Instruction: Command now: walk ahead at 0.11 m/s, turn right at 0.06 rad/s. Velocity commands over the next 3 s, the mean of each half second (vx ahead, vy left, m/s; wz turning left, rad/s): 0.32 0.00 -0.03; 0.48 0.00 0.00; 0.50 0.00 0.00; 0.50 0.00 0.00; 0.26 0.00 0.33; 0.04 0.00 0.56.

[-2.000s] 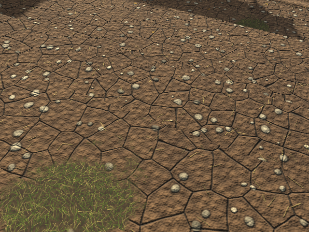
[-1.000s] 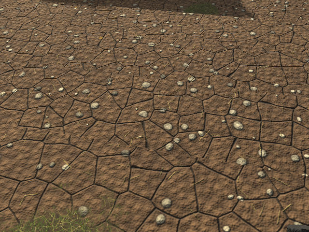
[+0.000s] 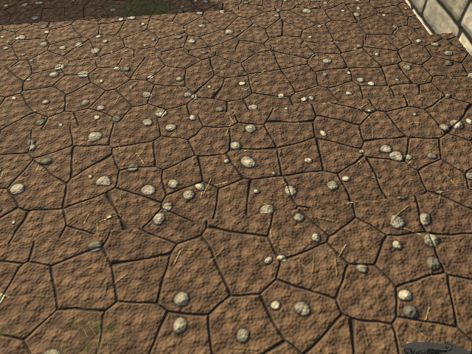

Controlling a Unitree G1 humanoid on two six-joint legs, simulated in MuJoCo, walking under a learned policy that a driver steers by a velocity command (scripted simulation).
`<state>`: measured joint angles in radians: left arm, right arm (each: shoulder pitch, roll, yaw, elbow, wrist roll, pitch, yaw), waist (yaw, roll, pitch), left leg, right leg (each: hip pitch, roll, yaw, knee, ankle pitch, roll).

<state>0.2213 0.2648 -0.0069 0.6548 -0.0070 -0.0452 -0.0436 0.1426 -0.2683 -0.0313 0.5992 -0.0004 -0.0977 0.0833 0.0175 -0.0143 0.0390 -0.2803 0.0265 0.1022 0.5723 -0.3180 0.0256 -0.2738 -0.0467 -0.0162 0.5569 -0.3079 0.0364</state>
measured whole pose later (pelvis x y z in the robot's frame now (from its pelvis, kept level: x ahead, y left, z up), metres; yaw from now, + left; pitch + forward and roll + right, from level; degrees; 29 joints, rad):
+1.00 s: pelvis +0.43 -0.05 -0.15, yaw +1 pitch +0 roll +3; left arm 0.15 0.26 -0.01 0.72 0.10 -0.06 -0.06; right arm 0.57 -0.24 0.05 0.98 -0.10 -0.09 0.08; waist -0.09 -0.06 0.01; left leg -0.20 -0.06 -0.01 1.48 -0.75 -0.01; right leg -0.31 -0.05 -0.03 0.41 -0.12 -0.06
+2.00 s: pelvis +1.03 -0.01 -0.23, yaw +1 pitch +0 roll +3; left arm 0.04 0.19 -0.04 0.76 0.10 -0.04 -0.08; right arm 0.72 -0.12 0.05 1.08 -0.08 -0.11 0.02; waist -0.19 -0.04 -0.01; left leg 0.01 -0.08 0.01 0.76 -0.77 0.05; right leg -0.57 -0.11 0.02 0.51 0.35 -0.02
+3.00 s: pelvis +1.37 -0.02 -0.32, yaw +30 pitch +2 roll -1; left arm 0.23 0.32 0.08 0.83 0.02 -0.05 0.02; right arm 0.23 -0.27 -0.06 0.78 -0.02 -0.08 0.05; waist -0.03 0.01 0.05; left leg -0.30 -0.13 -0.27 0.31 -0.02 0.07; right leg -0.21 0.03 0.02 0.44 -0.30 0.01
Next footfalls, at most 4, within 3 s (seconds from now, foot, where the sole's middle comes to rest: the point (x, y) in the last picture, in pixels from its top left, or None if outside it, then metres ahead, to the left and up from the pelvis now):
0.54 left None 0.20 0.08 -0.77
0.94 right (292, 345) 0.54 -0.15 -0.94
1.38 left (219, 254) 0.85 0.09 -0.94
2.08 right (279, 191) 1.27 -0.15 -1.11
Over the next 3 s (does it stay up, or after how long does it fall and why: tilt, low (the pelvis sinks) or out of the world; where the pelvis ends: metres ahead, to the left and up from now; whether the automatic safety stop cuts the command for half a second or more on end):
stays up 1.37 -0.02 -0.32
